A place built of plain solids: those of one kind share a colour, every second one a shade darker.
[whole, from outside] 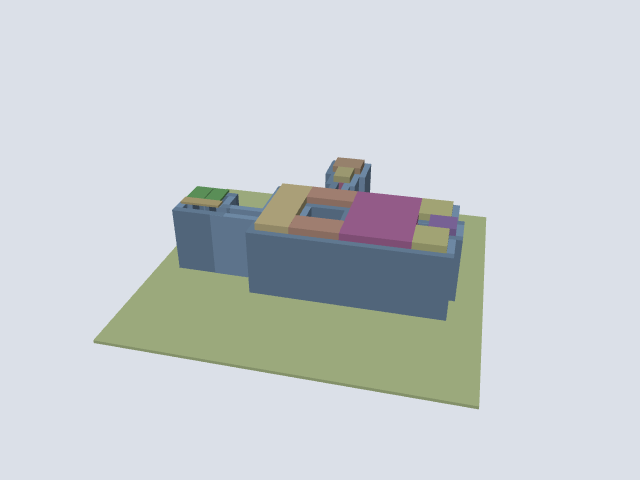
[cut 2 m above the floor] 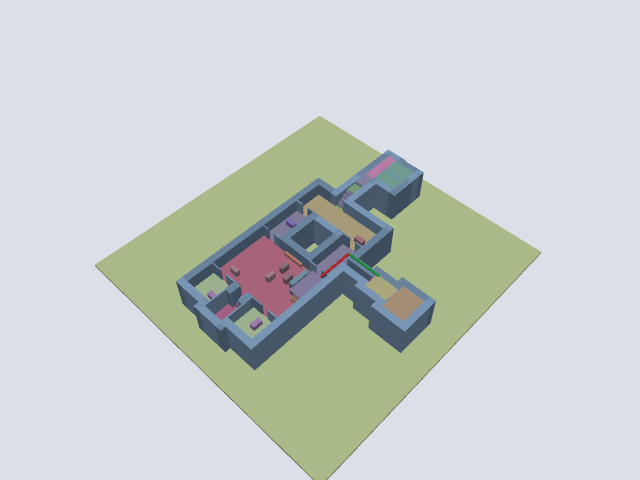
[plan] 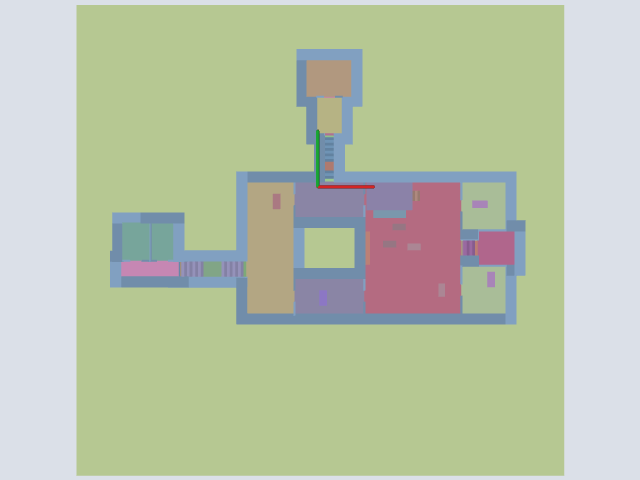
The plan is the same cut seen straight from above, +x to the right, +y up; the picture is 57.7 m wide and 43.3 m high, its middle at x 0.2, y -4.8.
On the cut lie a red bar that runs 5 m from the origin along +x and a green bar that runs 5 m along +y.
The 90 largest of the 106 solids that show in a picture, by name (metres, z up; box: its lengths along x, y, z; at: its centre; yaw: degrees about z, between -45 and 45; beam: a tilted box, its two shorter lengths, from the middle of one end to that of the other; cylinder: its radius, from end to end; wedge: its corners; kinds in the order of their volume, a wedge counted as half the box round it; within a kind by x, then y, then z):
{
 "wall_1": {"box": [1.0, 3.3, 9.49], "at": [-18.23, -7.42, 2.31]},
 "wall_2": {"box": [1.0, 4.45, 9.49], "at": [-18.04, -4.55, 2.31]},
 "wall_3": {"box": [4.25, 1.0, 9.49], "at": [-16.41, -2.82, 2.31]},
 "wall_4": {"box": [7.1, 1.0, 9.49], "at": [-15.18, -8.57, 2.31]},
 "wall_5": {"box": [0.2, 3.65, 9.49], "at": [-15.18, -4.95, 2.31]},
 "wall_6": {"box": [3.95, 1.0, 9.49], "at": [-14.01, -2.82, 2.31]},
 "wall_7": {"box": [1.0, 4.45, 9.49], "at": [-12.53, -4.55, 2.31]},
 "wall_8": {"box": [1.3, 1.0, 9.49], "at": [-12.28, -6.27, 2.31]},
 "wall_9": {"box": [7.09, 1.0, 9.49], "at": [-9.89, -8.62, 2.31]},
 "wall_10": {"box": [6.29, 1.0, 9.49], "at": [-9.49, -6.23, 2.31]},
 "wall_11": {"box": [1.0, 4.21, 9.49], "at": [-6.85, -10.32, 2.31]},
 "wall_12": {"box": [1.0, 8.01, 9.49], "at": [-6.85, -2.63, 2.31]},
 "wall_13": {"box": [7.91, 1.0, 9.49], "at": [-3.4, 0.88, 2.31]},
 "wall_14": {"box": [0.2, 1.25, 9.49], "at": [-2.1, -11.0, 2.31]},
 "wall_15": {"box": [0.2, 1.2, 9.49], "at": [-2.1, -2.28, 2.31]},
 "wall_16": {"box": [0.2, 1.25, 9.49], "at": [-2.1, -0.05, 2.31]},
 "wall_17": {"box": [1.0, 5.41, 9.49], "at": [-1.7, -5.57, 2.31]},
 "wall_18": {"box": [1.0, 5.2, 9.49], "at": [-1.43, 9.82, 2.31]},
 "wall_19": {"box": [1.79, 1.0, 9.49], "at": [-1.03, 7.72, 2.31]},
 "wall_20": {"box": [1.0, 4.4, 9.49], "at": [-0.55, 6.02, 2.31]},
 "wall_21": {"box": [1.61, 1.0, 9.49], "at": [-0.25, 4.32, 2.31]},
 "wall_22": {"box": [1.0, 4.45, 9.49], "at": [0.16, 2.6, 2.31]},
 "wall_23": {"box": [6.5, 1.0, 9.49], "at": [1.05, -7.82, 2.31]},
 "wall_24": {"box": [6.5, 1.0, 9.49], "at": [1.05, -3.22, 2.31]},
 "wall_25": {"box": [5.95, 1.0, 9.49], "at": [1.05, 11.92, 2.31]},
 "wall_26": {"box": [1.0, 4.45, 9.49], "at": [1.95, 2.6, 2.31]},
 "wall_27": {"box": [1.61, 1.0, 9.49], "at": [2.35, 4.32, 2.31]},
 "wall_28": {"box": [1.0, 4.4, 9.49], "at": [2.65, 6.02, 2.31]},
 "wall_29": {"box": [1.79, 1.0, 9.49], "at": [3.13, 7.72, 2.31]},
 "wall_30": {"box": [1.0, 5.2, 9.49], "at": [3.53, 9.82, 2.31]},
 "wall_31": {"box": [1.0, 5.41, 9.49], "at": [3.8, -5.57, 2.31]},
 "wall_32": {"box": [0.2, 1.25, 9.49], "at": [4.2, -11.0, 2.31]},
 "wall_33": {"box": [0.2, 1.1, 9.49], "at": [4.2, -8.82, 2.31]},
 "wall_34": {"box": [0.2, 1.2, 9.49], "at": [4.2, -2.28, 2.31]},
 "wall_35": {"box": [25.29, 1.0, 9.49], "at": [5.29, -11.92, 2.31]},
 "wall_36": {"box": [16.39, 1.0, 9.49], "at": [9.74, 0.88, 2.31]},
 "wall_37": {"box": [0.2, 1.8, 9.49], "at": [12.95, -10.72, 2.31]},
 "wall_38": {"box": [0.2, 1.73, 9.49], "at": [12.95, -7.96, 2.31]},
 "wall_39": {"box": [0.2, 1.73, 9.49], "at": [12.95, -3.09, 2.31]},
 "wall_40": {"box": [0.2, 1.8, 9.49], "at": [12.95, -0.32, 2.31]},
 "wall_41": {"box": [1.0, 0.82, 9.49], "at": [13.35, -6.7, 2.31]},
 "wall_42": {"box": [1.6, 0.91, 9.49], "at": [13.65, -4.28, 2.31]},
 "wall_43": {"box": [1.69, 0.91, 9.49], "at": [13.69, -6.64, 2.31]},
 "wall_44": {"box": [1.69, 0.91, 9.49], "at": [13.69, -4.4, 2.31]},
 "wall_45": {"box": [1.0, 0.94, 9.49], "at": [14.03, -6.76, 2.31]},
 "wall_46": {"box": [1.0, 0.94, 9.49], "at": [14.03, -4.29, 2.31]},
 "wall_47": {"box": [2.6, 0.2, 9.49], "at": [15.74, -7.12, 2.31]},
 "wall_48": {"box": [2.6, 0.2, 9.49], "at": [15.74, -3.92, 2.31]},
 "wall_49": {"box": [1.0, 5.4, 9.49], "at": [17.43, -9.72, 2.31]},
 "wall_50": {"box": [1.0, 5.4, 9.49], "at": [17.43, -1.32, 2.31]},
 "wall_51": {"box": [1.7, 1.0, 9.49], "at": [17.88, -7.52, 2.31]},
 "wall_52": {"box": [1.7, 1.0, 9.49], "at": [17.88, -3.52, 2.31]},
 "wall_53": {"box": [1.0, 5.0, 9.49], "at": [18.23, -5.52, 2.31]},
 "ground_under_all_1": {"box": [44.0, 42.47, 0.4], "at": [0.24, -4.83, -2.08]},
 "floor_hall_1": {"box": [8.75, 12.0, 3.45], "at": [8.58, -5.52, -0.71]},
 "ceil_back_range_1": {"box": [4.35, 12.0, 3.74], "at": [-4.27, -5.52, 6.13]},
 "floor_back_range_1": {"box": [4.35, 12.0, 3.45], "at": [-4.27, -5.52, -0.71]},
 "ceil_hall_1": {"box": [8.75, 12.0, 1.49], "at": [8.58, -5.52, 7.26]},
 "ceil_wing_1": {"box": [6.3, 3.3, 3.74], "at": [1.05, -9.87, 6.13]},
 "ceil_wing_2": {"box": [6.3, 3.3, 3.74], "at": [1.05, -1.17, 6.13]},
 "floor_wing_1": {"box": [6.3, 3.3, 3.45], "at": [1.05, -9.87, -0.71]},
 "floor_wing_2": {"box": [6.3, 3.3, 3.45], "at": [1.05, -1.17, -0.71]},
 "ceil_front_1": {"box": [4.09, 4.4, 3.74], "at": [14.99, -9.32, 6.13]},
 "ceil_front_2": {"box": [4.09, 4.4, 3.74], "at": [14.99, -1.72, 6.13]},
 "floor_front_1": {"box": [4.09, 4.4, 3.45], "at": [14.99, -9.32, -0.71]},
 "floor_front_2": {"box": [4.09, 4.4, 3.45], "at": [14.99, -1.72, -0.71]},
 "floor_board_room_1": {"box": [2.45, 3.45, 6.89], "at": [-16.41, -4.95, 1.01]},
 "floor_board_room_2": {"box": [2.15, 3.45, 6.89], "at": [-14.01, -4.95, 1.01]},
 "ceil_strong_room_1": {"box": [4.15, 3.4, 6.59], "at": [1.05, 9.82, 4.71]},
 "floor_board_room_corridor_1": {"box": [5.3, 1.5, 6.89], "at": [-15.18, -7.42, 1.01]},
 "ceil_strong_room_lobby_1": {"box": [2.4, 3.4, 6.59], "at": [1.05, 6.42, 4.71]},
 "ceil_vestibule_1": {"box": [3.4, 3.2, 4.6], "at": [16.13, -5.52, 5.7]},
 "floor_staff_1": {"box": [4.15, 2.6, 4.23], "at": [6.48, -0.82, -0.32]},
 "floor_vestibule_1": {"box": [3.4, 3.2, 2.44], "at": [16.13, -5.52, -1.22]},
 "step_grand_1": {"box": [0.28, 1.39, 6.69], "at": [-12.17, -7.42, 0.91]},
 "step_grand_2": {"box": [0.28, 1.39, 6.5], "at": [-11.93, -7.42, 0.82]},
 "step_grand_3": {"box": [0.28, 1.39, 6.31], "at": [-11.68, -7.42, 0.72]},
 "step_grand_4": {"box": [0.28, 1.39, 6.12], "at": [-11.43, -7.42, 0.62]},
 "step_grand_5": {"box": [0.28, 1.39, 5.74], "at": [-10.94, -7.42, 0.43]},
 "step_grand_6": {"box": [0.28, 1.39, 5.55], "at": [-10.69, -7.42, 0.34]},
 "step_grand_7": {"box": [0.28, 1.39, 5.36], "at": [-10.44, -7.42, 0.24]},
 "step_grand_8": {"box": [0.28, 1.39, 4.79], "at": [-8.32, -7.42, -0.04]},
 "step_grand_9": {"box": [0.28, 1.39, 4.59], "at": [-8.08, -7.42, -0.14]},
 "step_grand_10": {"box": [0.28, 1.39, 4.4], "at": [-7.83, -7.42, -0.23]},
 "floor_grand_l1a_1": {"box": [1.65, 1.39, 5.17], "at": [-9.51, -7.42, 0.15]},
 "ceil_board_room_1": {"box": [2.45, 3.45, 0.3], "at": [-16.41, -4.95, 7.85]},
 "ceil_board_room_2": {"box": [2.15, 3.45, 0.3], "at": [-14.01, -4.95, 7.85]},
 "ceil_board_room_corridor_1": {"box": [5.3, 1.5, 0.3], "at": [-15.18, -7.42, 7.85]},
 "counter_top_1": {"box": [2.95, 0.7, 1.08], "at": [6.48, -2.47, 1.55]},
 "floor_strong_l1a_1": {"box": [0.79, 0.83, 2.64], "at": [1.05, 1.85, -1.12]}
}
